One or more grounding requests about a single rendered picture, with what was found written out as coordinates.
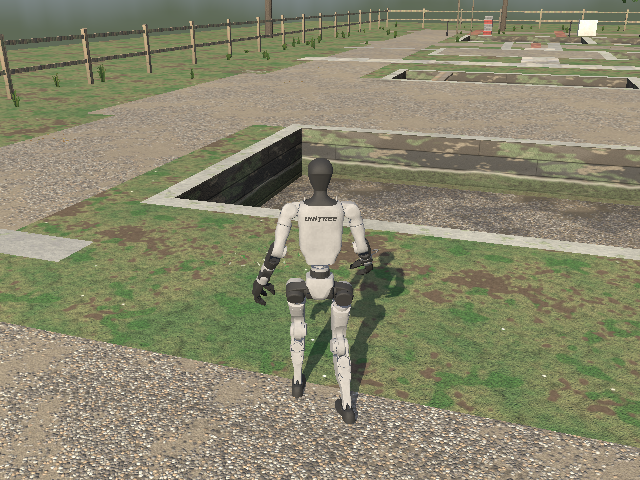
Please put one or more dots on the right robot upper arm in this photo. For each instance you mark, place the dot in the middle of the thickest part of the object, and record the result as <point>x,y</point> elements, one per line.
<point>352,212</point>

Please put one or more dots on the robot right forearm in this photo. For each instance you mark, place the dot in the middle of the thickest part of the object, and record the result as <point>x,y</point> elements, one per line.
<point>366,258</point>

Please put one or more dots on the left robot hand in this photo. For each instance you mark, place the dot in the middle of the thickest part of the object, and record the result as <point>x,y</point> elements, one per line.
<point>258,289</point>

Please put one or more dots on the robot torso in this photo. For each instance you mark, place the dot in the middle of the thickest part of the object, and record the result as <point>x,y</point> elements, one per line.
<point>320,241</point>

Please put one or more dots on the robot left forearm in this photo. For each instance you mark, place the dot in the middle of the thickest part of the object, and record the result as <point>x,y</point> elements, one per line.
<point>268,267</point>

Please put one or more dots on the left robot upper arm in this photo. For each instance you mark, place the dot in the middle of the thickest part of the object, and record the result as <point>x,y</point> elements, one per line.
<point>288,212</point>

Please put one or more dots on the robot right foot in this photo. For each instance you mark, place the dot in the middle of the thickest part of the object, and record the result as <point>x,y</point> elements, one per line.
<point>348,415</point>

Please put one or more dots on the right robot hand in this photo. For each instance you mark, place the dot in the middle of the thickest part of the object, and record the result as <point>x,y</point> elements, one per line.
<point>358,263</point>

